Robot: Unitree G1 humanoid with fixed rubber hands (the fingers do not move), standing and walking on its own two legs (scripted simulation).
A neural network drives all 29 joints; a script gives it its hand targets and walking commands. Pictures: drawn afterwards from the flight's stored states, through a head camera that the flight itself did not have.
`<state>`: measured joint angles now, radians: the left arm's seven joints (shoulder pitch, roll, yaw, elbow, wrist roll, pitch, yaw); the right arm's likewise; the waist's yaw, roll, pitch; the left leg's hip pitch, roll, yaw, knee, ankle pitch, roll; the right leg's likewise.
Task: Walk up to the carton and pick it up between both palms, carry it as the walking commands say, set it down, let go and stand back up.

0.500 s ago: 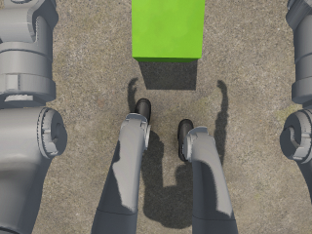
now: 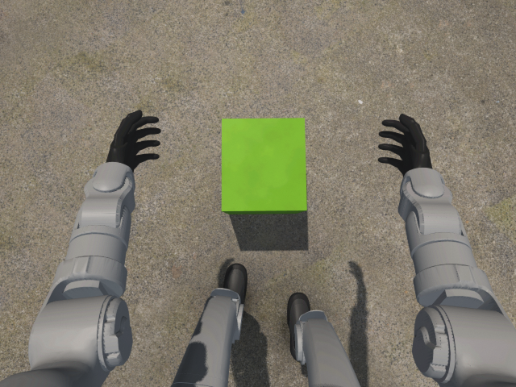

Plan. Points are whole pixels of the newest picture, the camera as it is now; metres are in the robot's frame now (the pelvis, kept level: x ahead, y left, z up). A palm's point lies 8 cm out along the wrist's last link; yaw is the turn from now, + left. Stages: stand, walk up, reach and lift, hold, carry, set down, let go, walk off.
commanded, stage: let go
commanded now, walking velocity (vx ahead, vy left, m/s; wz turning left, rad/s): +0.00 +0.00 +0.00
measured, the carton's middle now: (262, 171) +0.50 +0.05 -0.60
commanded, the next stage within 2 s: stand in 1.10 s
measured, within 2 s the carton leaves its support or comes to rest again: neither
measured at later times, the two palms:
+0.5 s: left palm (111, 300) +0.23 +0.20 -0.03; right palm out of the picture +0.26 -0.26 -0.02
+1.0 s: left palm (72, 334) +0.19 +0.23 -0.01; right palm out of the picture +0.19 -0.23 +0.00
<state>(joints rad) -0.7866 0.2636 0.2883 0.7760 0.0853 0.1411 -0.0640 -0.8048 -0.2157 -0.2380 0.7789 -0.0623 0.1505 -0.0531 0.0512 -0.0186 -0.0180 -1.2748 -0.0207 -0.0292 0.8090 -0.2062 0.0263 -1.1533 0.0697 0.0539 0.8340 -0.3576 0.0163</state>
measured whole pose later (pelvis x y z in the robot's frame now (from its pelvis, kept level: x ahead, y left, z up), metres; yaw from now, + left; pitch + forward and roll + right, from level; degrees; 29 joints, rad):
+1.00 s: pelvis +0.03 +0.00 +0.07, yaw -1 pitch -5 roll +1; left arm 0.23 0.23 0.04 0.36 0.02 0.15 -0.06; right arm 0.21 -0.24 -0.01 0.43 -0.01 0.10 0.09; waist 0.00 -0.05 0.18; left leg -0.15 -0.06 0.02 0.43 -0.20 0.04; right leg -0.05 0.01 0.12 0.47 -0.33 0.00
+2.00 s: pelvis +0.08 -0.02 +0.05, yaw +6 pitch +3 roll +1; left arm 0.44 0.26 -0.01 0.74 0.02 0.00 0.05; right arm 0.34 -0.24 0.01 0.86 -0.02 0.00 -0.03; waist 0.01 -0.03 -0.08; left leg -0.32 -0.07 -0.09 0.60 -0.33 0.01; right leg -0.15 0.01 -0.01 0.53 -0.44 -0.02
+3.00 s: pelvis +0.06 -0.03 +0.06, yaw +8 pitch +0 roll +1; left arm 0.47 0.17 -0.03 1.02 0.02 0.00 0.05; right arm 0.32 -0.16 0.03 1.11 -0.01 0.02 -0.04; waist 0.01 -0.02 0.00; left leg -0.26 -0.06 -0.13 0.51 -0.24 -0.01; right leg -0.08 0.02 -0.05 0.47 -0.38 -0.04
